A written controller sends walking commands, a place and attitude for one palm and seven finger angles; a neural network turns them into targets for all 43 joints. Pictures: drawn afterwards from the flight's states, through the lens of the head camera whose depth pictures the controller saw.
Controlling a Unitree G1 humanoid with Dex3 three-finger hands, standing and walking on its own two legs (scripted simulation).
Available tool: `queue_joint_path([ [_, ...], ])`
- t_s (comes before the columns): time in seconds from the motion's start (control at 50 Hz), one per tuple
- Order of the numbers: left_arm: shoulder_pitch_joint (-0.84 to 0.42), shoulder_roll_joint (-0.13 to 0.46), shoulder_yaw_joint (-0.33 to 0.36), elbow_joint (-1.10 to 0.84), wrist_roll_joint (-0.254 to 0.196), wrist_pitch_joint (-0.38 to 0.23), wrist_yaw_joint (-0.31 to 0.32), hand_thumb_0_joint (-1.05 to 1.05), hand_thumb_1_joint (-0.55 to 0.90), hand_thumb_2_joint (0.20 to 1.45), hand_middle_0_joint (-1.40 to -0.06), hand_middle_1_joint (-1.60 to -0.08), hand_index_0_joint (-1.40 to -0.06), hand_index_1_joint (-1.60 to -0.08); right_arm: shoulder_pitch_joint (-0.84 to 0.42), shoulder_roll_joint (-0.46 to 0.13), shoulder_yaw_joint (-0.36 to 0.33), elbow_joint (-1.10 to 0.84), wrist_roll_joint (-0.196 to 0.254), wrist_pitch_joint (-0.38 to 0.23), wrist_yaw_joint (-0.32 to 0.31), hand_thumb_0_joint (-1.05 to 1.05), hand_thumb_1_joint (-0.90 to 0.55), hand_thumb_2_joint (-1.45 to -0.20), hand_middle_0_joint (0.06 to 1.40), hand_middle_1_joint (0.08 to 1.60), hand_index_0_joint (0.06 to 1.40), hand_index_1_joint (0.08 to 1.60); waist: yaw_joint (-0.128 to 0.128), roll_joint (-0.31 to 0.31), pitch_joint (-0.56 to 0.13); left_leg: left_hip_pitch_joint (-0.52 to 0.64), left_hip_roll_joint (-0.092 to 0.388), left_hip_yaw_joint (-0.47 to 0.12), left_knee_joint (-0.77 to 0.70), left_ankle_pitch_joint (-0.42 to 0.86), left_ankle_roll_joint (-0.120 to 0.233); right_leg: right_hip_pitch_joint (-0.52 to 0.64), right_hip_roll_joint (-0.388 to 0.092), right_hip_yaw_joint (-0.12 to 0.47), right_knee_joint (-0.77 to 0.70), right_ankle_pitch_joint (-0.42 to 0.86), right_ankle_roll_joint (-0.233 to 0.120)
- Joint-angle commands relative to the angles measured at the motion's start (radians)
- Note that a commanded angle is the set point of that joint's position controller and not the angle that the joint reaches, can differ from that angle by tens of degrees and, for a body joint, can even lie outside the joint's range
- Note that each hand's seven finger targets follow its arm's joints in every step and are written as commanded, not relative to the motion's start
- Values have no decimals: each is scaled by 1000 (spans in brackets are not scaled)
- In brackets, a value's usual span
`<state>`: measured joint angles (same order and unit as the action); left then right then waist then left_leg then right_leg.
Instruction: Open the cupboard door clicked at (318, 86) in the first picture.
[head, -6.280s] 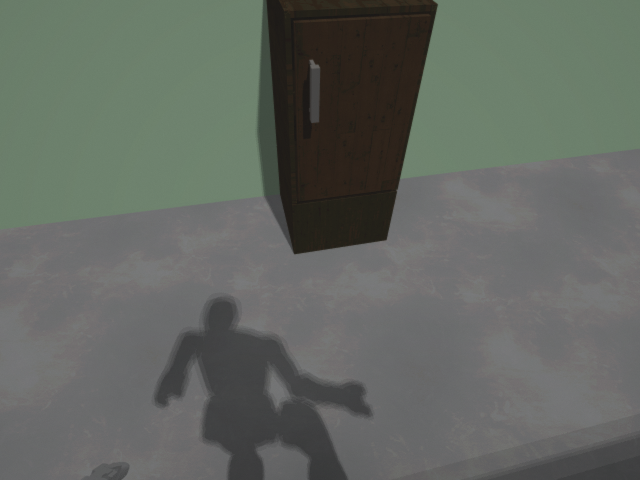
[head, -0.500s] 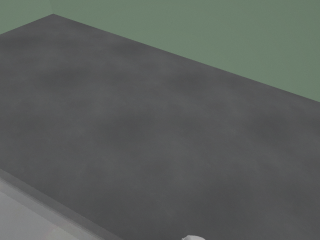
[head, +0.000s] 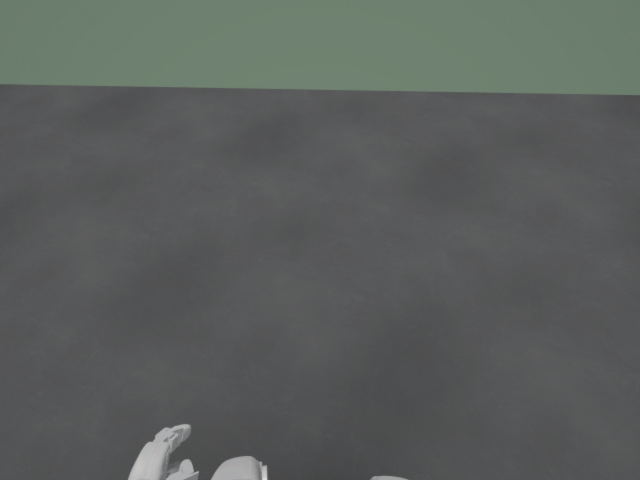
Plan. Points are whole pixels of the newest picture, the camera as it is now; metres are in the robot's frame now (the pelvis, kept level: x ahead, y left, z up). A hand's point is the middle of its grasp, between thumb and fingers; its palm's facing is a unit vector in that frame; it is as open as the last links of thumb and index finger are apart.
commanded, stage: turn to face it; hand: left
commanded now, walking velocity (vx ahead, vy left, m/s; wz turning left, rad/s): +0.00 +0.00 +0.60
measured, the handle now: out of the picture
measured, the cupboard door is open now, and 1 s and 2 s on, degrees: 0 0 0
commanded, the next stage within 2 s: none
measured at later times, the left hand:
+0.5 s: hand out of the picture +0.02 +0.27 -0.17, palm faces +0.28 -0.93 -0.23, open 7.4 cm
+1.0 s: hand out of the picture +0.02 +0.19 -0.12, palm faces +0.52 -0.81 -0.29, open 7.4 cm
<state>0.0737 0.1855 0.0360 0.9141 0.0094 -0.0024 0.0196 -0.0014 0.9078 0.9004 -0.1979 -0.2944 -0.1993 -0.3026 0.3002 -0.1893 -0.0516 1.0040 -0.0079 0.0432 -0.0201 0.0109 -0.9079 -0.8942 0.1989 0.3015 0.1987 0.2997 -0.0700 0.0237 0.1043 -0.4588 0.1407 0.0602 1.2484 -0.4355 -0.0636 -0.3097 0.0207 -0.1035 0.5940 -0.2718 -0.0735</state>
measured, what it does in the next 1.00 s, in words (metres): steps on the spot, turning left: left foot, then right foot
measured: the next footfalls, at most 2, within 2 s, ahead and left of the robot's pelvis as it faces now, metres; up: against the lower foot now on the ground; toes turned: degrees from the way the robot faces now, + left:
left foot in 0.30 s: +0.06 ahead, +0.13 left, +0.00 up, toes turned +18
right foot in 0.90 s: +0.10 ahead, -0.10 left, +0.00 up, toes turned +28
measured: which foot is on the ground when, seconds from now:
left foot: up 0.00-0.28, down 0.30-0.88, up 0.90-1.00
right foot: down 0.00-0.30, up 0.32-0.88, down 0.90-1.00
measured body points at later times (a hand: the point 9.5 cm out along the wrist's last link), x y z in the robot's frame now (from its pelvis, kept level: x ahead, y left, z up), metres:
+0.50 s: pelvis +0.02 +0.05 +0.01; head +0.06 +0.09 +0.46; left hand +0.00 +0.32 -0.15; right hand +0.12 -0.17 -0.12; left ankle +0.02 +0.12 -0.73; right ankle +0.02 -0.12 -0.63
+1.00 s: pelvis +0.02 -0.04 +0.01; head +0.06 -0.06 +0.46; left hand -0.01 +0.23 -0.10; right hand +0.21 -0.24 -0.15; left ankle -0.03 +0.09 -0.66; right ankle +0.07 -0.12 -0.73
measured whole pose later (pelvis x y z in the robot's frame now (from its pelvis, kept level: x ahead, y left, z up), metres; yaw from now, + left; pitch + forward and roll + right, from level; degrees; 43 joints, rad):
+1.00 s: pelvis +0.02 -0.04 +0.01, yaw +33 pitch +0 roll +2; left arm 0.17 0.17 0.03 0.88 0.01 0.03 0.03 0.00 0.90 0.90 -0.20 -0.29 -0.20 -0.30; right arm 0.23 -0.27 -0.11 0.93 -0.02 0.08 0.02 0.01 -0.91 -0.89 0.20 0.30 0.20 0.30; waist -0.04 0.05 0.03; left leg -0.53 -0.06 -0.05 1.01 -0.40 -0.04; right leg -0.23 -0.05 -0.07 0.52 -0.30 -0.03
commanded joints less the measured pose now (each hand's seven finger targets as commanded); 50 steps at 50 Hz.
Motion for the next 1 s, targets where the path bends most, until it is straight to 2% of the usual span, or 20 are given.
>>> queue_joint_path([
  [0.0, 26, 113, 16, -26, 10, -26, 11, 0, 900, 900, -200, -300, -200, -300, 165, -26, 0, 11, -9, 4, -2, 0, -900, -900, 200, 300, 200, 300, -11, -106, -127, 81, -7, -48, -144, 107, -1, -22, -232, 73, -275, 435, -39],
  [0.06, 52, 110, 19, -12, 10, -20, 7, 0, 900, 900, -200, -300, -200, -300, 111, -35, 0, -3, -6, 0, 4, 0, -900, -900, 200, 300, 200, 300, 24, -166, -101, 59, -33, -14, -257, 91, -3, 21, -253, 77, -296, 318, -58],
  [0.16, 117, 144, 42, 5, 17, -7, 15, 0, 900, 900, -200, -300, -200, -300, -37, -41, -8, -57, -4, -11, 15, 0, -900, -900, 200, 300, 200, 300, 86, -165, -53, 24, -43, 23, -392, 4, -4, 96, -341, 100, -241, 404, -92],
  [0.2, 118, 149, 51, 5, 19, -4, 19, 0, 900, 900, -200, -300, -200, -300, -27, -35, -11, -63, -5, -15, 19, 0, -900, -900, 200, 300, 200, 300, 81, -148, -73, 54, -44, 34, -495, 35, 1, 130, -356, 75, -183, 430, -76],
  [0.24, 113, 146, 57, -4, 10, 3, 19, 0, 900, 900, -200, -300, -200, -300, 26, -47, -16, -57, -8, -19, 22, 0, -900, -900, 200, 300, 200, 300, 56, -107, -112, 180, -53, 44, -665, 184, 15, 93, -332, 20, -84, 350, -14],
  [0.26, 121, 124, 56, -9, 3, 11, 17, 0, 900, 900, -200, -300, -200, -300, 72, -89, -27, -51, -10, -26, 24, 0, -900, -900, 200, 300, 200, 300, 32, 33, -139, 276, 1, -51, -784, 351, 46, 14, -281, -27, 43, 210, 40],
  [0.28, 144, 63, 49, -38, -7, 17, 13, 0, 900, 900, -200, -300, -200, -300, 108, -183, -46, -61, -18, -35, 21, 0, -900, -900, 200, 300, 200, 300, 26, 322, -150, 348, 233, -381, -882, 680, 166, -177, -141, -85, 253, -168, 129],
  [0.3, 71, 72, 37, -74, 4, 23, 15, 0, 900, 900, -200, -300, -200, -300, 131, -217, -52, -59, -18, -28, 17, 0, -900, -900, 200, 300, 200, 300, 2, 304, -126, 304, 319, -456, -932, 771, 256, -217, -101, -3, 451, -389, 140],
  [0.34, 58, 76, 54, -53, 16, 30, 11, 0, 900, 900, -200, -300, -200, -300, 69, -175, -46, -65, -19, -36, -3, 0, -900, -900, 200, 300, 200, 300, 27, 205, -136, 311, 226, -392, -942, 618, 225, -297, -121, 93, 582, -241, 137],
  [0.42, 90, 93, 62, -22, 11, 24, -3, 0, 900, 900, -200, -300, -200, -300, 4, -165, -39, -98, -12, -52, -8, 0, -900, -900, 200, 300, 200, 300, 49, 72, -190, 381, 118, -247, -902, 696, 182, -293, -115, 107, 602, -89, 164],
  [0.52, 90, 111, 63, -22, 9, 32, 2, 0, 900, 900, -200, -300, -200, -300, 26, -186, -48, -92, -7, -50, -4, 0, -900, -900, 200, 300, 200, 300, 39, 85, -205, 430, 94, -282, -907, 681, 187, -290, -107, 121, 547, -74, 191],
  [0.7, 21, 128, 56, -72, 3, 36, 5, 0, 900, 900, -200, -300, -200, -300, -15, -224, -69, -112, -16, -26, 10, 0, -900, -900, 200, 300, 200, 300, 21, 139, -129, 284, 76, -442, -941, 386, 234, -192, -76, 123, 322, -151, 182],
  [0.78, 89, 120, 51, -77, -5, 30, 9, 0, 900, 900, -200, -300, -200, -300, -73, -241, -79, -140, -20, -15, 15, 0, -900, -900, 200, 300, 200, 300, 50, 159, -171, 208, 43, -485, -909, 380, 221, -22, -31, 113, 120, -143, 155],
  [0.82, 154, 133, 56, -70, -7, 20, 12, 0, 900, 900, -200, -300, -200, -300, -99, -234, -83, -155, -14, -12, 19, 0, -900, -900, 200, 300, 200, 300, 81, 141, -186, 127, 0, -478, -860, 358, 184, 128, -20, 102, -73, -36, 145],
  [0.84, 202, 162, 65, -63, -3, 14, 15, 0, 900, 900, -200, -300, -200, -300, -113, -208, -80, -165, -8, -9, 22, 0, -900, -900, 200, 300, 200, 300, 106, 71, -193, 12, -48, -434, -805, 238, 135, 268, -67, 126, -221, 24, 129],
  [0.86, 215, 256, 82, -70, 15, 2, 23, 0, 900, 900, -200, -300, -200, -300, -84, -133, -72, -179, 1, -6, 27, 0, -900, -900, 200, 300, 200, 300, 111, -212, -192, -187, -175, -264, -558, 0, 46, 389, -331, 396, -390, -142, 45],
  [0.88, 165, 306, 80, -99, 15, 9, 26, 0, 900, 900, -200, -300, -200, -300, -103, -139, -72, -202, -12, -7, 23, 0, -900, -900, 200, 300, 200, 300, 109, -342, -131, -241, -229, -137, -311, -134, 6, 225, -529, 578, -429, -142, -42],
  [0.9, 96, 276, 69, -126, 9, 15, 29, 0, 900, 900, -200, -300, -200, -300, -111, -183, -81, -198, -19, -1, 28, 0, -900, -900, 200, 300, 200, 300, 79, -201, -95, -160, -171, -168, -179, -97, 20, 67, -520, 479, -427, -164, -64],
  [0.94, 13, 202, 55, -133, 6, 1, 21, 0, 900, 900, -200, -300, -200, -300, -82, -164, -79, -153, -23, 15, 40, 0, -900, -900, 200, 300, 200, 300, 30, -198, -25, -156, -137, -136, -67, 16, 11, 25, -376, 316, -386, -45, -10],
  [0.98, 30, 161, 40, -125, 6, -10, 15, 0, 900, 900, -200, -300, -200, -300, -54, -151, -72, -133, -20, 16, 49, 0, -900, -900, 200, 300, 200, 300, 24, -178, -32, -151, -123, -95, -25, 95, -10, 80, -313, 164, -313, 163, 0],
])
